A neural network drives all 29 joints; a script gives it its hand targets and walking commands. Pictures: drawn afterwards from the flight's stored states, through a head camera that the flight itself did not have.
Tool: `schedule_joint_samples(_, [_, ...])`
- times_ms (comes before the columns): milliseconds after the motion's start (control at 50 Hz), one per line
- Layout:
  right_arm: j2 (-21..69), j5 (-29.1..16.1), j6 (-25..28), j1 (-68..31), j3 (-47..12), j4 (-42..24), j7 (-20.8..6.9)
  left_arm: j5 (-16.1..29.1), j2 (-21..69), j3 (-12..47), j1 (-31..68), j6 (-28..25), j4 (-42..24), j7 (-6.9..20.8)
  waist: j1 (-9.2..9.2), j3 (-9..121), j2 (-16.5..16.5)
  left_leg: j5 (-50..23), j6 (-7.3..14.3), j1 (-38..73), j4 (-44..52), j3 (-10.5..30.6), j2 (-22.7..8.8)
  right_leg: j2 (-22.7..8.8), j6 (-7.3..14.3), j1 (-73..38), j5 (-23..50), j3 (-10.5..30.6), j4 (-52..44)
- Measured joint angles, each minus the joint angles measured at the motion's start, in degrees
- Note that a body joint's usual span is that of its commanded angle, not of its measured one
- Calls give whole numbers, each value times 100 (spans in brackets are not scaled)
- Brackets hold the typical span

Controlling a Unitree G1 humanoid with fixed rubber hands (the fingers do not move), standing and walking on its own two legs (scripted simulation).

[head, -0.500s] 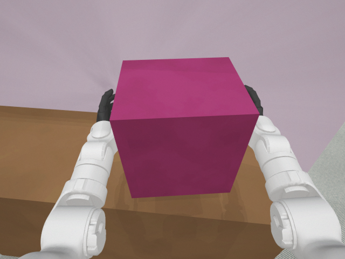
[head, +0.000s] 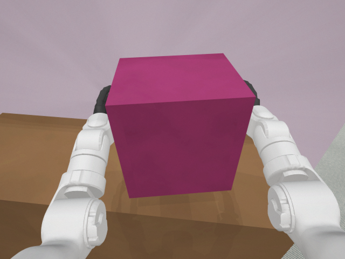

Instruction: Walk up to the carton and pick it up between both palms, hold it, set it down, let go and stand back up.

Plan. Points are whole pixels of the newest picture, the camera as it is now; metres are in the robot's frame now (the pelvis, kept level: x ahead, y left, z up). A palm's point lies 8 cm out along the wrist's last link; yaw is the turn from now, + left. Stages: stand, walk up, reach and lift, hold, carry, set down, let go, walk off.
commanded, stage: reach and lift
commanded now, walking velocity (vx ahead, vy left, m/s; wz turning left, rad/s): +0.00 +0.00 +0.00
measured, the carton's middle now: (176, 125) +0.40 +0.01 +0.15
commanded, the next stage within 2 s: hold in 1.48 s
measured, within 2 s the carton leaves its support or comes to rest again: neither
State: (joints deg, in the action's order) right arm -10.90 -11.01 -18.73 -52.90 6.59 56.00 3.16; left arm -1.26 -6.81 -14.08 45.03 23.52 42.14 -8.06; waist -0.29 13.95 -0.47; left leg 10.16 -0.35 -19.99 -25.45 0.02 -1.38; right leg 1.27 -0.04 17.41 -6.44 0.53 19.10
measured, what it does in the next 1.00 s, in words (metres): stands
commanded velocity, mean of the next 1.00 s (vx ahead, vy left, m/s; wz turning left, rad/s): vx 0.00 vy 0.00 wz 0.00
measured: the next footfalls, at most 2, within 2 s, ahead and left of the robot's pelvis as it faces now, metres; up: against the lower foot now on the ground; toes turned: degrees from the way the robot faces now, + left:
none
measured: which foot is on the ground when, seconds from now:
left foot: down 0.00-1.00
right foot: down 0.00-1.00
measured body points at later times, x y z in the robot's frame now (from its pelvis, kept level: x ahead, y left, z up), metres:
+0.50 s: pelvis +0.00 +0.00 +0.00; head -0.06 +0.01 +0.45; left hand +0.39 +0.20 +0.21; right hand +0.41 -0.15 +0.22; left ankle +0.03 +0.11 -0.74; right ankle +0.03 -0.13 -0.74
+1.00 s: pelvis +0.00 +0.00 +0.00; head -0.07 +0.01 +0.45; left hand +0.39 +0.20 +0.22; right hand +0.41 -0.15 +0.23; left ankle +0.03 +0.11 -0.74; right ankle +0.03 -0.13 -0.74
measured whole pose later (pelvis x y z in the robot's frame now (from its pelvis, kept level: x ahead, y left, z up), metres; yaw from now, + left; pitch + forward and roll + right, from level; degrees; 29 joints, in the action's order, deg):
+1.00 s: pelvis +0.00 +0.00 +0.00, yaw +0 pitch +3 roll -2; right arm -11.4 -16.4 -30.8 -50.9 6.4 43.1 7.2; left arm -2.0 -6.8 -14.2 44.7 38.3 28.7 -7.7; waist -0.3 13.2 -0.5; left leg 10.0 -0.3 -17.4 -24.5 0.0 -1.4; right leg 1.3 -0.1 14.2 -5.5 0.5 16.8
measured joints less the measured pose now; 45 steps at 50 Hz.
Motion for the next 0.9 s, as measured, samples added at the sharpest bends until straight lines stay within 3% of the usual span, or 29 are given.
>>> schedule_joint_samples(360, [-2,-529,-779,201,-14,-959,328,-66,1,0,-93,1044,-1092,24,0,-77,0,0,4,222,91,2,0,0,-4,-289,73,0,-230])
schedule_joint_samples(900, [-34,-529,-1141,201,-14,-1209,390,-71,0,0,-59,1410,-1292,35,1,-78,0,-19,5,255,91,2,0,0,-7,-322,93,1,-229])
